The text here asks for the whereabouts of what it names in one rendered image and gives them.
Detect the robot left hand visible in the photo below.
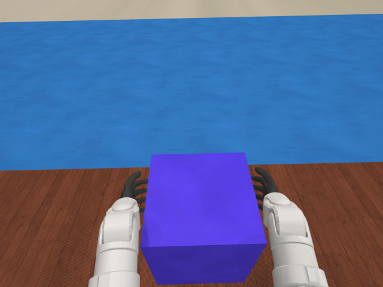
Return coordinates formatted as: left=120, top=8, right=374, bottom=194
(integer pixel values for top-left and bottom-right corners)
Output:
left=120, top=171, right=148, bottom=213

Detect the robot right forearm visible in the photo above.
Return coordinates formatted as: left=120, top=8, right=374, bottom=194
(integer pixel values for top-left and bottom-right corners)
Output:
left=263, top=193, right=329, bottom=287

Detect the carton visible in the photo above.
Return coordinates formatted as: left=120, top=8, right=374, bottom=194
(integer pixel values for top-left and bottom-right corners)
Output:
left=140, top=152, right=267, bottom=285

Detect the robot left forearm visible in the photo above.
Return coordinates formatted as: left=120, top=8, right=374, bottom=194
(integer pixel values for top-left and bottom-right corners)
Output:
left=88, top=197, right=141, bottom=287

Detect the robot right hand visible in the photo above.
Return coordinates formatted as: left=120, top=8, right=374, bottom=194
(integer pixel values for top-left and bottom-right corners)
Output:
left=251, top=167, right=278, bottom=210

